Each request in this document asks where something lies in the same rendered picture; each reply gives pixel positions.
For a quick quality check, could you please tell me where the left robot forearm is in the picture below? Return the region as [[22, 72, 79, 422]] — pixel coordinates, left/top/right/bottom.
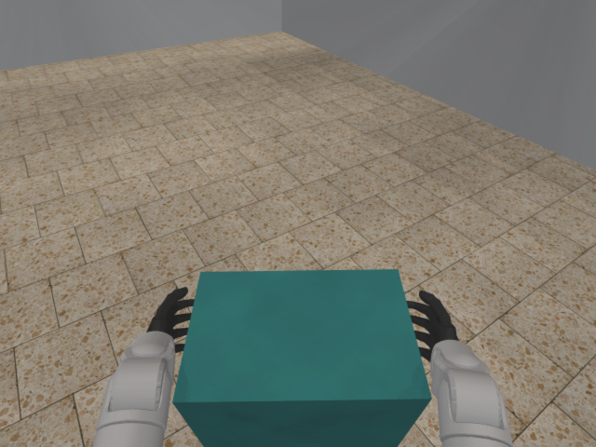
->
[[93, 331, 175, 447]]

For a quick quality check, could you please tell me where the right robot hand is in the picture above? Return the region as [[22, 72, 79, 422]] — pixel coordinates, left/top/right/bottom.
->
[[406, 291, 459, 362]]

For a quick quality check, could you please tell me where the right robot forearm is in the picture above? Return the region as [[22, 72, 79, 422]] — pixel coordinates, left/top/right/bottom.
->
[[430, 340, 513, 447]]

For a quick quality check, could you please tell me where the left robot hand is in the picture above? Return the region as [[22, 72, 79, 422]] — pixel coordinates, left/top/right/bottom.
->
[[147, 287, 195, 353]]

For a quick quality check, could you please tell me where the carton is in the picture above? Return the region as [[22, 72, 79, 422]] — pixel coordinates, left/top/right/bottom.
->
[[172, 269, 432, 447]]

